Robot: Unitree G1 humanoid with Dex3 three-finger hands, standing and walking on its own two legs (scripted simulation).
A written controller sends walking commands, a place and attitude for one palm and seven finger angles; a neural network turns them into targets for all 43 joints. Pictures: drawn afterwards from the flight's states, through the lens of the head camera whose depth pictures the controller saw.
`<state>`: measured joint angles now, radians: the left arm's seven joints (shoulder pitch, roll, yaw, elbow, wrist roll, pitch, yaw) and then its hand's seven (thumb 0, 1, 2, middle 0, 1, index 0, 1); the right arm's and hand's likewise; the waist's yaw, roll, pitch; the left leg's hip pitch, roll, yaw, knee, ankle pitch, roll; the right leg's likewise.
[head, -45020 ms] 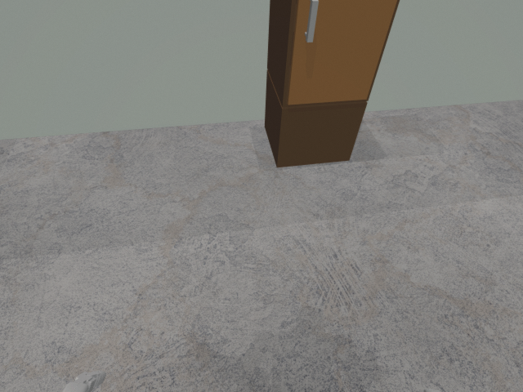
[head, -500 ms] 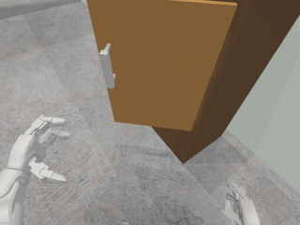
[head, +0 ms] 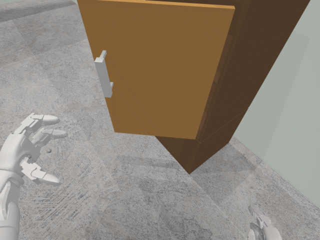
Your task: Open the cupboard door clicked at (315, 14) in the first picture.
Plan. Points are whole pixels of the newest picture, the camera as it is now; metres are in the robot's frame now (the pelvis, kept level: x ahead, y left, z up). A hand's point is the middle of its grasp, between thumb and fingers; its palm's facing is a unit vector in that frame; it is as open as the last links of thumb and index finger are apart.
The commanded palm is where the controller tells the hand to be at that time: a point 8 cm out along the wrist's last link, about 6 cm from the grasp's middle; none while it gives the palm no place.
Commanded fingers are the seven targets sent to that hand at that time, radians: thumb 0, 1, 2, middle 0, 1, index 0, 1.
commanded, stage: raise the hand with hooked fingers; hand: left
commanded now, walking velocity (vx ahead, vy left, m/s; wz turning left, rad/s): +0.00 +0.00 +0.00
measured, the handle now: (106, 74) +0.58 +0.21 +0.06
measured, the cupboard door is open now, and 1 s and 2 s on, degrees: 47 47 47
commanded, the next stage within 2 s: move the hooked fingers beside the handle in 0.22 s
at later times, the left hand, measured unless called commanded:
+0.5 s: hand (54, 145) +0.30 +0.27 +0.08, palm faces -0.02 -1.00 -0.02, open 14.0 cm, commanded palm +0.29 +0.32 +0.08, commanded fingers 0.00 -0.50 0.30 -0.30 -1.20 -0.30 -1.20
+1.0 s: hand (69, 117) +0.39 +0.26 +0.08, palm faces -0.03 -1.00 -0.02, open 14.0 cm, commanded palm +0.37 +0.31 +0.08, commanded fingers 0.00 -0.50 0.30 -0.30 -1.20 -0.30 -1.20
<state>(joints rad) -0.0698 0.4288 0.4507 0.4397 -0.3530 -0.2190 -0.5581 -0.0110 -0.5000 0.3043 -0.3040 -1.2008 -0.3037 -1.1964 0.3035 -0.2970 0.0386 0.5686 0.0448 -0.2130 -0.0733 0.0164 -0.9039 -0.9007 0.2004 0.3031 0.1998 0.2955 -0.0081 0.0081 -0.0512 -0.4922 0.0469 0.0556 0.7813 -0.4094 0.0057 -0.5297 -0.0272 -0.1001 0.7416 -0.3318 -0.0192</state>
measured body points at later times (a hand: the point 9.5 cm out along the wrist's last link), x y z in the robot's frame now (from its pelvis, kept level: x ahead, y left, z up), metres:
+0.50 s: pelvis -0.01 +0.00 +0.00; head +0.04 +0.00 +0.45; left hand +0.30 +0.32 +0.08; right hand +0.15 -0.25 -0.09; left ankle -0.01 +0.11 -0.71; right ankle +0.03 -0.11 -0.71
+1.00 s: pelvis +0.00 +0.00 -0.01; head +0.08 +0.01 +0.44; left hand +0.39 +0.32 +0.08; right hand +0.08 -0.27 -0.11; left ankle -0.01 +0.11 -0.71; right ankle +0.03 -0.11 -0.71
